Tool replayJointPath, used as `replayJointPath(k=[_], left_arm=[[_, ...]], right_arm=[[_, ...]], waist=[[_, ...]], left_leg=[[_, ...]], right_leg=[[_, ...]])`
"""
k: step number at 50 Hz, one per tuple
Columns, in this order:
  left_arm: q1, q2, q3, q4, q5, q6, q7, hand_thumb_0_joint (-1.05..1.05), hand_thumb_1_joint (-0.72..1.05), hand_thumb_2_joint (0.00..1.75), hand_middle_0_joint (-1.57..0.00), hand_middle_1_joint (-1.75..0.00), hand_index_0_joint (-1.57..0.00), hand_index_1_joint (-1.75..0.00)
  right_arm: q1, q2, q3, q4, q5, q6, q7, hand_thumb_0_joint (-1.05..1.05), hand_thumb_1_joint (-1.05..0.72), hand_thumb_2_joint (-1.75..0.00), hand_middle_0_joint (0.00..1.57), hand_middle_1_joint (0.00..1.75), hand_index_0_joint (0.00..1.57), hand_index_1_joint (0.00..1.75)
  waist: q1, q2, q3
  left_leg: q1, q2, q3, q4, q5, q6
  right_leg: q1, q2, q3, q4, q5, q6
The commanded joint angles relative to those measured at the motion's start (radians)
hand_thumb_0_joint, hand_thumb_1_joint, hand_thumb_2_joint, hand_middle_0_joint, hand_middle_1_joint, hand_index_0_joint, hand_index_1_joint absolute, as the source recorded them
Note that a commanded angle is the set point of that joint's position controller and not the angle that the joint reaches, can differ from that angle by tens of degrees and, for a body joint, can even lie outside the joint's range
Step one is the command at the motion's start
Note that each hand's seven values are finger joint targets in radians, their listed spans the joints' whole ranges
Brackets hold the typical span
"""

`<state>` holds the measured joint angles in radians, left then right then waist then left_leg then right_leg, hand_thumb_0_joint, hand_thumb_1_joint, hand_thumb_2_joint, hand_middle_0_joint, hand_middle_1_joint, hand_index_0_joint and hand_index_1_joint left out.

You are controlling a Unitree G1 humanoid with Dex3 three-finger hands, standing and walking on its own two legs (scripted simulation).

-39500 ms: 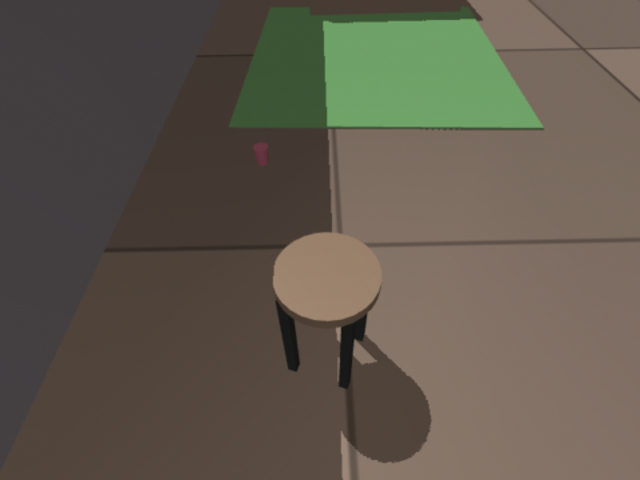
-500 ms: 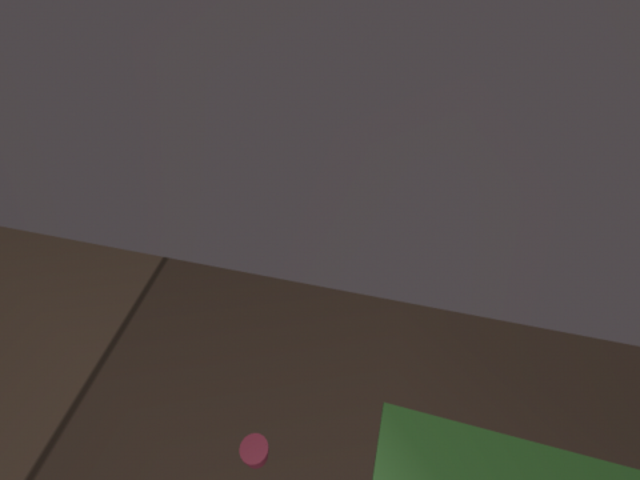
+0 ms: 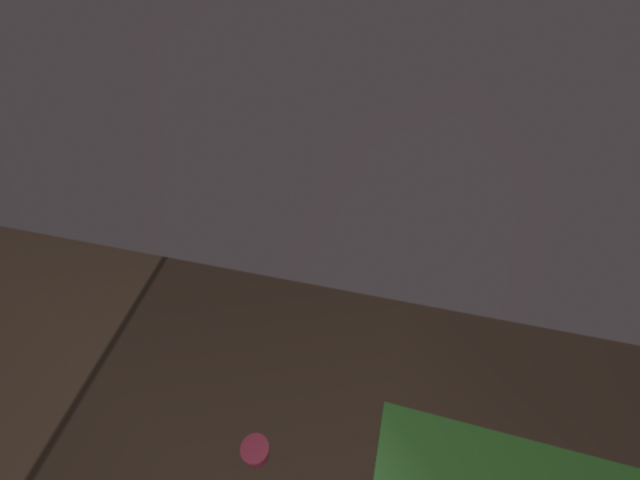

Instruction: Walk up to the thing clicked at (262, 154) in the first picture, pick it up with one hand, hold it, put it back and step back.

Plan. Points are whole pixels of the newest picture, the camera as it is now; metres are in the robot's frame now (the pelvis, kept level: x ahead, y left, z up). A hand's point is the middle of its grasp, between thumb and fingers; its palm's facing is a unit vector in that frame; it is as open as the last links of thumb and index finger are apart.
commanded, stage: stand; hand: left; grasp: from above
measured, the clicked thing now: (256, 452) +0.34 +0.18 -0.74
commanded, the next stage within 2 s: rise first in 0.30 s
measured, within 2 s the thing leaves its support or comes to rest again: neither
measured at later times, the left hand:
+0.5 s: hand out of the picture +0.09 +0.25 -0.17, palm faces +0.04 -0.95 -0.31, open 7.7 cm
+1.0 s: hand out of the picture +0.12 +0.25 -0.25, palm faces -0.13 -0.90 -0.42, open 13.6 cm
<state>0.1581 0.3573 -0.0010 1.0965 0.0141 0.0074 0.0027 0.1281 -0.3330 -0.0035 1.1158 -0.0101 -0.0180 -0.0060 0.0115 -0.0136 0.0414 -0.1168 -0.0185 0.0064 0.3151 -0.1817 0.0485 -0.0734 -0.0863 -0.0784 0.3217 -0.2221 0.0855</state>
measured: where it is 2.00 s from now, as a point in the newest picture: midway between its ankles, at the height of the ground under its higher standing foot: outside the picture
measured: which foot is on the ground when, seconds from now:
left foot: down 0.00-1.00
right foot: down 0.00-1.00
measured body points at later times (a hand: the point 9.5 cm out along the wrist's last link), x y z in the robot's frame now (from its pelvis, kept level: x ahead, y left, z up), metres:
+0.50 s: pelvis -0.01 +0.00 +0.00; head +0.03 +0.02 +0.44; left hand +0.09 +0.30 -0.15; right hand +0.09 -0.29 -0.12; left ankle -0.01 +0.08 -0.75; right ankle -0.04 -0.18 -0.74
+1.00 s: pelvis -0.04 -0.01 -0.09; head +0.07 +0.02 +0.35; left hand +0.12 +0.30 -0.22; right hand +0.09 -0.28 -0.18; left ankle -0.01 +0.08 -0.75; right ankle -0.04 -0.18 -0.74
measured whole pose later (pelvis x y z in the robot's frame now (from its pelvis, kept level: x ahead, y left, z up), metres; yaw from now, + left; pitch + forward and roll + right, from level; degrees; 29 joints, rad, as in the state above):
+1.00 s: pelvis -0.04 -0.01 -0.09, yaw -4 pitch +17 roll -4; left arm 0.13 0.36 0.21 0.72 0.22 0.08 0.00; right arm 0.24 -0.24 -0.04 0.62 0.00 -0.09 0.00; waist -0.03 -0.01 -0.08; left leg -0.90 0.06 0.00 1.09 -0.48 0.03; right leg -0.85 -0.04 -0.04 1.06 -0.49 0.05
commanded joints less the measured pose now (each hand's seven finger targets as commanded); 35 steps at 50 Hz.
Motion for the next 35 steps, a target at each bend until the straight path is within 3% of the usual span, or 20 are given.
replayJointPath(k=[1,4,9,11,15,19,20,21,22,23,24,25,26,27,28,29,32,35], left_arm=[[-0.019,0.197,0.037,-0.05,0.003,-0.019,0.007,0.0,0.9,0.9,-0.2,-0.3,-0.2,-0.3],[-0.014,0.196,0.036,-0.051,0.005,-0.021,0.009,0.0,0.9,0.9,-0.2,-0.3,-0.2,-0.3],[-0.01,0.191,0.035,-0.056,0.003,-0.02,0.011,0.0,0.9,0.9,-0.2,-0.3,-0.2,-0.3],[-0.003,0.187,0.032,-0.054,0.001,-0.02,0.013,0.0,0.9,0.9,-0.2,-0.3,-0.2,-0.3],[-0.009,0.19,0.032,-0.055,0.002,-0.016,0.013,0.0,0.9,0.9,-0.2,-0.3,-0.2,-0.3],[-0.01,0.191,0.035,-0.053,0.003,-0.013,0.011,0.0,0.9,0.9,-0.2,-0.3,-0.2,-0.3],[-0.002,0.185,0.034,-0.05,0.005,-0.013,0.01,0.0,0.82,0.98,-0.12,-0.38,-0.12,-0.38],[-0.353,0.072,0.056,-0.401,-0.051,-0.12,0.033,0.0,0.74,1.05,-0.2,-0.41,-0.15,-0.46],[-0.544,0.1,0.064,-0.373,-0.05,-0.119,0.037,0.0,0.66,1.03,-0.23,-0.45,-0.17,-0.51],[-0.385,0.162,0.102,-0.21,-0.039,-0.088,0.04,0.0,0.58,0.99,-0.2,-0.53,-0.16,-0.59],[-0.324,0.201,0.129,-0.103,-0.018,-0.063,0.034,0.0,0.53,0.96,-0.21,-0.61,-0.18,-0.63],[-0.346,0.217,0.145,-0.067,-0.004,-0.052,0.02,0.0,0.45,1.0,-0.13,-0.69,-0.12,-0.71],[-0.418,0.218,0.156,-0.098,0.024,-0.066,0.009,0.0,0.38,0.97,-0.12,-0.77,-0.13,-0.79],[-0.329,0.242,0.195,-0.032,0.056,-0.059,0.002,0.0,0.3,0.98,-0.09,-0.85,-0.1,-0.87],[-0.172,0.239,0.236,0.001,0.081,-0.044,-0.008,0.0,0.22,1.01,-0.07,-0.93,-0.08,-0.93],[-0.107,0.218,0.236,-0.025,0.09,-0.032,-0.016,0.0,0.14,1.02,-0.05,-0.98,-0.07,-0.96],[-0.079,0.153,0.191,-0.132,0.103,0.024,-0.024,0.0,-0.1,1.06,-0.05,-0.98,-0.05,-0.98],[-0.127,0.188,0.217,-0.189,0.136,0.078,-0.004,0.0,-0.34,1.09,-0.06,-0.95,-0.03,-0.98]], right_arm=[[-0.03,-0.23,-0.041,-0.053,0.002,-0.019,-0.009,0.0,-0.9,-0.9,0.2,0.3,0.2,0.3],[-0.036,-0.235,-0.044,-0.052,0.001,-0.019,-0.01,0.0,-0.9,-0.9,0.2,0.3,0.2,0.3],[-0.017,-0.239,-0.046,-0.052,0.003,-0.022,-0.015,0.0,-0.9,-0.9,0.2,0.3,0.2,0.3],[-0.027,-0.235,-0.044,-0.052,0.003,-0.022,-0.015,0.0,-0.9,-0.9,0.2,0.3,0.2,0.3],[-0.019,-0.237,-0.045,-0.051,0.004,-0.019,-0.017,0.0,-0.9,-0.9,0.2,0.3,0.2,0.3],[-0.034,-0.24,-0.048,-0.051,0.002,-0.017,-0.016,0.0,-0.9,-0.9,0.2,0.3,0.2,0.3],[-0.034,-0.241,-0.048,-0.051,0.002,-0.016,-0.014,0.0,-0.82,-0.85,0.2,0.29,0.2,0.29],[-0.022,-0.084,0.005,-0.351,0.077,-0.063,-0.031,0.0,-0.9,-0.93,0.2,0.3,0.2,0.3],[0.02,-0.108,0.0,-0.296,0.076,-0.059,-0.038,0.0,-0.98,-0.93,0.2,0.3,0.2,0.3],[0.064,-0.136,-0.012,-0.296,0.083,-0.049,-0.046,0.0,-0.96,-0.92,0.2,0.3,0.2,0.3],[0.086,-0.134,-0.024,-0.3,0.078,-0.044,-0.048,0.0,-0.97,-0.92,0.2,0.3,0.2,0.3],[0.098,-0.132,-0.029,-0.328,0.075,-0.043,-0.047,0.0,-0.95,-0.91,0.2,0.3,0.2,0.3],[0.13,-0.128,-0.051,-0.322,0.05,-0.049,-0.046,0.0,-0.99,-0.92,0.2,0.3,0.2,0.3],[0.158,-0.137,-0.071,-0.348,0.035,-0.054,-0.04,0.0,-0.97,-0.92,0.2,0.3,0.2,0.3],[0.166,-0.13,-0.085,-0.374,0.022,-0.06,-0.027,0.0,-1.0,-0.93,0.2,0.3,0.2,0.3],[0.172,-0.128,-0.088,-0.403,0.021,-0.061,-0.018,0.0,-1.01,-0.93,0.2,0.3,0.2,0.3],[0.142,-0.118,-0.09,-0.469,0.033,-0.059,-0.006,0.0,-0.99,-0.93,0.2,0.3,0.2,0.3],[0.101,-0.105,-0.085,-0.534,0.035,-0.055,0.008,0.0,-0.95,-0.92,0.2,0.3,0.2,0.3]], waist=[[-0.006,0.031,-0.051],[-0.003,0.035,-0.066],[-0.009,0.06,-0.1],[-0.001,0.05,-0.099],[-0.007,0.045,-0.084],[-0.005,0.044,-0.044],[-0.005,0.052,-0.033],[-0.133,0.007,0.044],[-0.115,0.015,-0.017],[-0.084,0.006,0.004],[-0.071,-0.012,-0.028],[-0.068,-0.034,-0.057],[-0.059,-0.021,-0.142],[-0.048,0.045,-0.226],[0.004,0.098,-0.273],[0.024,0.137,-0.317],[0.008,0.141,-0.3],[0.002,0.09,-0.276]], left_leg=[[-0.006,0.142,-0.117,-0.054,0.171,-0.032],[0.011,0.144,-0.114,-0.042,0.214,-0.029],[0.064,0.15,-0.108,-0.018,0.414,-0.047],[0.064,0.152,-0.106,-0.012,0.405,-0.034],[0.04,0.148,-0.104,-0.021,0.369,-0.039],[0.009,0.146,-0.117,-0.055,0.215,-0.043],[-0.005,0.146,-0.12,-0.065,0.171,-0.042],[-0.098,0.053,-0.005,0.008,0.022,-0.05],[-0.074,0.048,-0.014,0.025,-0.013,-0.056],[-0.111,0.05,-0.01,0.032,-0.026,-0.054],[-0.158,0.035,-0.002,0.086,-0.008,-0.047],[-0.185,0.042,-0.009,0.135,0.015,-0.05],[-0.175,0.046,-0.011,0.182,0.058,-0.052],[-0.176,0.044,-0.009,0.233,0.121,-0.064],[-0.202,0.035,-0.002,0.263,0.171,-0.071],[-0.194,0.033,0.003,0.275,0.213,-0.08],[-0.2,0.051,-0.02,0.264,0.283,-0.086],[-0.306,0.049,-0.024,0.316,0.177,-0.073]], right_leg=[[0.0,-0.07,0.062,-0.035,0.092,-0.087],[0.002,-0.073,0.065,-0.037,0.114,-0.087],[0.009,-0.063,0.048,-0.006,0.19,-0.079],[0.013,-0.067,0.049,-0.013,0.187,-0.078],[0.019,-0.067,0.049,-0.015,0.177,-0.079],[-0.006,-0.065,0.052,-0.028,0.097,-0.081],[-0.013,-0.065,0.053,-0.033,0.087,-0.081],[-0.27,0.09,0.014,0.027,0.088,-0.099],[-0.228,0.084,0.013,0.042,0.071,-0.099],[-0.213,0.09,0.006,0.053,0.047,-0.105],[-0.231,0.082,0.006,0.081,0.049,-0.107],[-0.261,0.086,0.007,0.122,0.056,-0.108],[-0.284,0.087,0.006,0.174,0.082,-0.109],[-0.296,0.081,0.012,0.217,0.111,-0.11],[-0.284,0.079,0.013,0.248,0.121,-0.116],[-0.277,0.08,0.014,0.274,0.132,-0.123],[-0.301,0.096,0.0,0.28,0.128,-0.125],[-0.345,0.101,-0.003,0.318,0.085,-0.123]])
